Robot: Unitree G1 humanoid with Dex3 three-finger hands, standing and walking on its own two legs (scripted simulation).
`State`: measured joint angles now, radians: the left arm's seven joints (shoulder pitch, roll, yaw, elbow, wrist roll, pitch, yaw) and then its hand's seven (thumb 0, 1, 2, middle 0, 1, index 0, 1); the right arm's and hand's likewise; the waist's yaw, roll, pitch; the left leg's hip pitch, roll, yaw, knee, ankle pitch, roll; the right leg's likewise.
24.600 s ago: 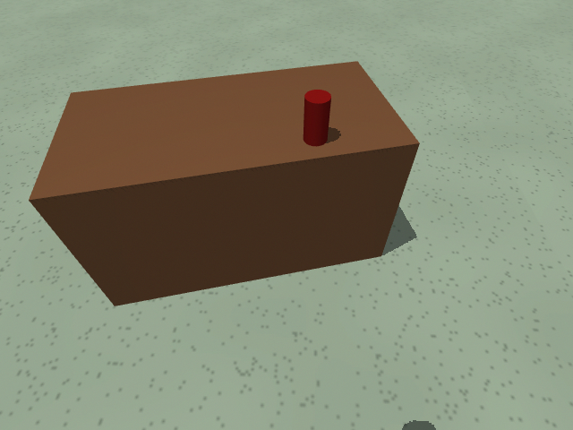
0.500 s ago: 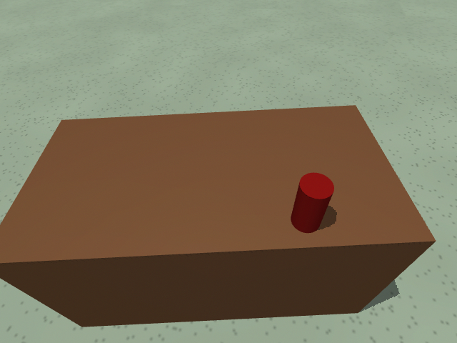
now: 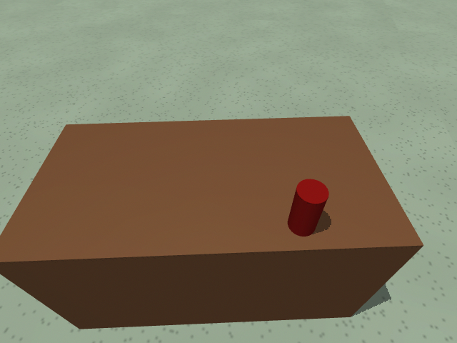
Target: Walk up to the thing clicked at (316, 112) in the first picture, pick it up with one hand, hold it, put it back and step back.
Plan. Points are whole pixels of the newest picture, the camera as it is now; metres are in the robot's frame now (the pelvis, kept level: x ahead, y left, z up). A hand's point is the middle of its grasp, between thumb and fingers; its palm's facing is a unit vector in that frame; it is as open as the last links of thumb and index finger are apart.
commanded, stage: stand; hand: right
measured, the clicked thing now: (306, 208) +0.45 -0.18 -0.11
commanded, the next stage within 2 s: none
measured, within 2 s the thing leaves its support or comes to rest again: neither
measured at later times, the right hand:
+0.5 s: hand out of the picture +0.06 -0.25 -0.16, palm faces -0.02 +0.94 -0.33, open 7.4 cm
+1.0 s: hand out of the picture +0.08 -0.25 -0.16, palm faces -0.01 +0.94 -0.34, open 7.4 cm
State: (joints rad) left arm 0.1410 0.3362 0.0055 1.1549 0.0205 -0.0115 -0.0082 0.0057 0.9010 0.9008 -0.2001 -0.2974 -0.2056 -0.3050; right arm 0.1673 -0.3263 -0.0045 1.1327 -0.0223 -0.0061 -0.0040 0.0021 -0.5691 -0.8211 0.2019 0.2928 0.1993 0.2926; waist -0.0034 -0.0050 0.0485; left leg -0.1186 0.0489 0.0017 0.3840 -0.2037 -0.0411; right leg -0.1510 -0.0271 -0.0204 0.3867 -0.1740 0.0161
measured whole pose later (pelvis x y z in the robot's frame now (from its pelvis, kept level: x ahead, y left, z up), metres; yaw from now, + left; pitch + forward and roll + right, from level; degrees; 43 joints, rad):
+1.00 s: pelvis +0.02 +0.00 +0.00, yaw +0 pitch -3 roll +0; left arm 0.10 0.34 0.00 1.15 0.01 -0.01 -0.01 0.00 0.90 0.90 -0.20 -0.30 -0.21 -0.30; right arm 0.11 -0.34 0.00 1.15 -0.01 0.00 0.00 0.01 -0.90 -0.90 0.21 0.30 0.20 0.30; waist -0.01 -0.01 0.05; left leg -0.08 0.04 0.01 0.33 -0.20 -0.04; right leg -0.12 -0.03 -0.01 0.34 -0.18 0.02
